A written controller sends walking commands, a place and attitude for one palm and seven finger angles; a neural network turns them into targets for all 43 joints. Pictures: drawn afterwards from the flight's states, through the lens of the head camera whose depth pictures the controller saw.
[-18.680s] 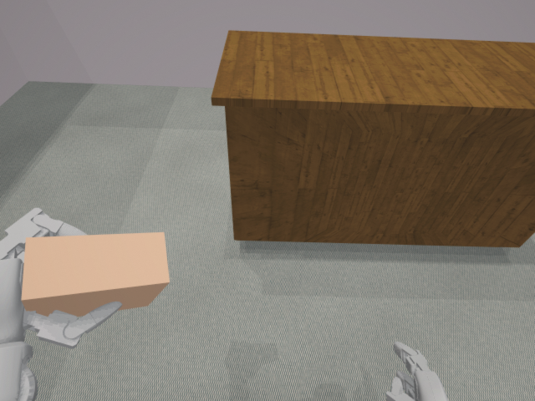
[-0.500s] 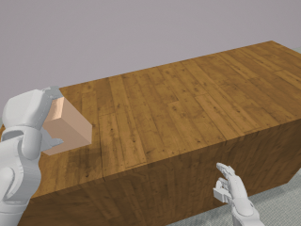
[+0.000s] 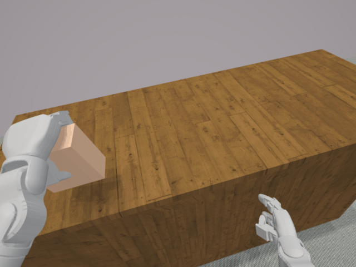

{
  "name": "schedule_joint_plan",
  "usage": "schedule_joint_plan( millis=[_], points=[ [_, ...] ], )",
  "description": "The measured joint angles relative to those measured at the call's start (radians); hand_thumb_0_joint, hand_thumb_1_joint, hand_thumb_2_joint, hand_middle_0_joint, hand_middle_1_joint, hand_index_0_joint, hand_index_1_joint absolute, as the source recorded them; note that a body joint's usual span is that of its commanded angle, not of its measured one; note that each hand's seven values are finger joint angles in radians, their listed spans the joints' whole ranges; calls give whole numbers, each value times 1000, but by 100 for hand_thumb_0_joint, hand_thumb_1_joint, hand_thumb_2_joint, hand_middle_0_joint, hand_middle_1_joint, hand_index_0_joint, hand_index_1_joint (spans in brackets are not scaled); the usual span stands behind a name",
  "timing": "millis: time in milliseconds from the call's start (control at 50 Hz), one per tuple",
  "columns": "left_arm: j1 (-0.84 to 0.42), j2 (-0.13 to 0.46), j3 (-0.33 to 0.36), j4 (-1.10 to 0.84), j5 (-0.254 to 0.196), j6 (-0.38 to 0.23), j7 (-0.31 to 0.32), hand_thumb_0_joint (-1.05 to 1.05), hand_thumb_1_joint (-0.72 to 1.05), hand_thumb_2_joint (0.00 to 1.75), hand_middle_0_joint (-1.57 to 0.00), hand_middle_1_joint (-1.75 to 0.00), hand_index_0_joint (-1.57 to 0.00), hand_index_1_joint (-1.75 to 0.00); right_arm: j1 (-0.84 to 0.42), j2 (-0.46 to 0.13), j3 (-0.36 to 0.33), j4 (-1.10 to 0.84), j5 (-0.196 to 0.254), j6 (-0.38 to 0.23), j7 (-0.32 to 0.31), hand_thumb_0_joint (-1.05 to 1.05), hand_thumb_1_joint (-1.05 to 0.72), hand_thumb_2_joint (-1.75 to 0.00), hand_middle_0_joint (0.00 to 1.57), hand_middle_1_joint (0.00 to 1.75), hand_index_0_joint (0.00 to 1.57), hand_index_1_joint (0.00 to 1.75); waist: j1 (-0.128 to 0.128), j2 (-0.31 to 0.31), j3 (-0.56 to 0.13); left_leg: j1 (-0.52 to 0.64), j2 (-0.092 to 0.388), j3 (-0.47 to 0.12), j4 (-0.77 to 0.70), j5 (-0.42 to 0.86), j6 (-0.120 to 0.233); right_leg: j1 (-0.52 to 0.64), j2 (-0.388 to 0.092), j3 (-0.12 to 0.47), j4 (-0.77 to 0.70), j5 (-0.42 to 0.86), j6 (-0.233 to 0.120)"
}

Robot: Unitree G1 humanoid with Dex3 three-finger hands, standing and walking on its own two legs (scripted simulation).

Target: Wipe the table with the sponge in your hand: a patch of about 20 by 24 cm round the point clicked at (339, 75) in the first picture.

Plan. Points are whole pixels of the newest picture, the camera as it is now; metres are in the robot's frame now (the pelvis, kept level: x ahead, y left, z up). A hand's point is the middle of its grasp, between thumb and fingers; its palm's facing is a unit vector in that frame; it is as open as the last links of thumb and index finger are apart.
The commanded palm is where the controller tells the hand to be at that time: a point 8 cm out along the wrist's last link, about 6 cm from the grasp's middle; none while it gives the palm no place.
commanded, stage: move the sponge above the wiping area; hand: left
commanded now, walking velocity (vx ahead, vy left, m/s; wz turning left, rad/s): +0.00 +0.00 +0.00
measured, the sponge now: (69, 165) +0.25 +0.29 +0.13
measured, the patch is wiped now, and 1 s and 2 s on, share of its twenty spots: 0.00 0.00 0.00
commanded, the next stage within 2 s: none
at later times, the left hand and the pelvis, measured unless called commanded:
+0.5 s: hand (59, 152) +0.24 +0.29 +0.18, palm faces +0.21 -0.10 -0.97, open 10.0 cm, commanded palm +0.19 +0.29 +0.25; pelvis +0.00 +0.01 +0.00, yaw +0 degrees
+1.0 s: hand (60, 156) +0.25 +0.30 +0.16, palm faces +0.12 -0.06 -0.99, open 10.0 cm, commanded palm +0.21 +0.29 +0.23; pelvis +0.00 +0.00 +0.00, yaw +0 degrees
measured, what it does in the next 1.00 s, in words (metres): stands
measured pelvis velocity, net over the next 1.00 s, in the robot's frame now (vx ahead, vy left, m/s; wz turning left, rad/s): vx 0.00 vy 0.00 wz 0.01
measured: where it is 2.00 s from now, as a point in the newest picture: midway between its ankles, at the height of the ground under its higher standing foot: outside the picture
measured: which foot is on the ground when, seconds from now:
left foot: down 0.00-1.00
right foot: down 0.00-1.00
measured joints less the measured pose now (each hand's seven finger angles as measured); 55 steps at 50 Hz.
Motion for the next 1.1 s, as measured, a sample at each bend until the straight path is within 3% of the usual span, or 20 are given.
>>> schedule_joint_plan(
  millis=[560, 820, 1100],
  points=[
    [8, -47, -43, 9, 37, -13, 22, -1, -50, 102, -73, -133, -75, -133, -1, 9, -11, 10, -1, 4, 7, 1, -91, -90, 20, 30, 19, 30, -4, 2, -4, 10, -10, 6, -25, 15, 12, 8, -10, 7, -22, 15, 12],
    [-44, -54, -69, 111, 71, -23, 9, -1, -50, 102, -73, -133, -75, -133, 0, 10, -7, 19, -4, -8, 5, 1, -91, -90, 20, 30, 20, 30, -6, 0, -4, 7, -9, -6, -29, 19, 7, 9, -7, -3, -28, 16, 6],
    [-18, -36, -36, 150, 75, -60, -5, -1, -50, 102, -73, -133, -75, -133, 11, 1, -15, 28, -7, -8, 9, 1, -91, -90, 20, 30, 20, 30, -7, 3, -4, 2, -4, -12, -16, 8, 4, 12, -1, -9, -29, 11, 2]
  ],
)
